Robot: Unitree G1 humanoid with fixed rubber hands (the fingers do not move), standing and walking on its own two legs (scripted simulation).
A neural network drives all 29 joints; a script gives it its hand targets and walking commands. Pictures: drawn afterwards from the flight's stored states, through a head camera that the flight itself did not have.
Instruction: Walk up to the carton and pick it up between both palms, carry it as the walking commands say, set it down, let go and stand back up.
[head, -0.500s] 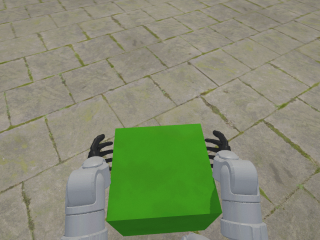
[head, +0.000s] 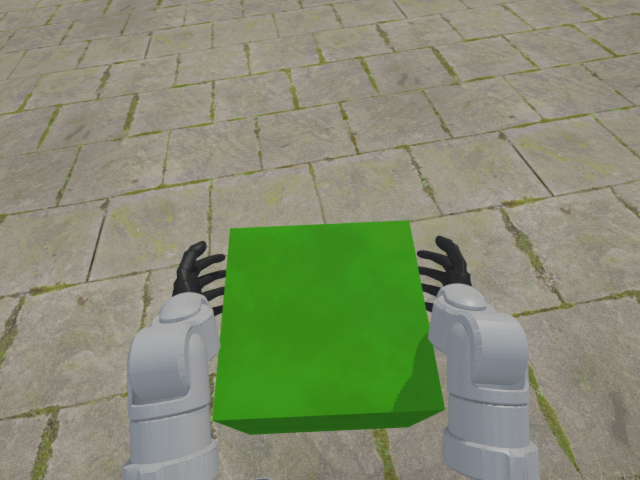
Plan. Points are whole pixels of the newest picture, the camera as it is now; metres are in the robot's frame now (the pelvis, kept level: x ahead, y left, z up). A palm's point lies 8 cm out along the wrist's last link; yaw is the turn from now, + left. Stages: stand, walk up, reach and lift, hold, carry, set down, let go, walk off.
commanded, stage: carry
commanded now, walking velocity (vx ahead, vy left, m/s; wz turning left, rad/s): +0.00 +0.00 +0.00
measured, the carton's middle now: (324, 334) +0.30 -0.01 +0.00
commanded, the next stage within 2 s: none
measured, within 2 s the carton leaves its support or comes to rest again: neither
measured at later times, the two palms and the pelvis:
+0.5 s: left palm (236, 400) +0.19 +0.08 +0.10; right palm (540, 374) +0.20 -0.22 +0.08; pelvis -0.09 -0.09 +0.00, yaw +3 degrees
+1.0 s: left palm (380, 394) +0.19 -0.06 +0.10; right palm out of the picture +0.22 -0.35 +0.09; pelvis -0.10 -0.22 +0.01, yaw +4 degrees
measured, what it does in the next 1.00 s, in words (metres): steps to the right: left foot, then right foot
